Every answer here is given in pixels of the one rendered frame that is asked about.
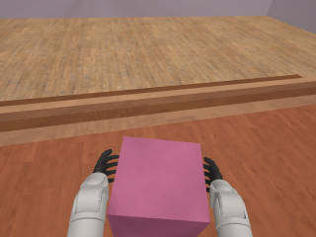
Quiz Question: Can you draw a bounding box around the right robot hand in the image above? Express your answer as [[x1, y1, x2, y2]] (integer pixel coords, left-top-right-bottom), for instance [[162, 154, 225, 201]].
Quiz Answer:
[[202, 157, 223, 193]]

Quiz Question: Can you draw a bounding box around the robot left forearm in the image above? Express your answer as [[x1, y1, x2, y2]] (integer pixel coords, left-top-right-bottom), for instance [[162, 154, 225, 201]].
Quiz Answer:
[[66, 172, 109, 237]]

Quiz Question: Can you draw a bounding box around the left robot hand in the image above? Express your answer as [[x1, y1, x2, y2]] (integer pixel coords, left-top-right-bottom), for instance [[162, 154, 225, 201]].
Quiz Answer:
[[93, 149, 119, 183]]

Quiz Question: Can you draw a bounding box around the carton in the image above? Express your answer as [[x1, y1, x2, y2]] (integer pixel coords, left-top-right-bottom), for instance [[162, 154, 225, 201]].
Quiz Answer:
[[107, 136, 210, 237]]

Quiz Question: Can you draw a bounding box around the robot right forearm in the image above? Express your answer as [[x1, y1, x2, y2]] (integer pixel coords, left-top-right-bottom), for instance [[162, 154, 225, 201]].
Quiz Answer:
[[209, 179, 253, 237]]

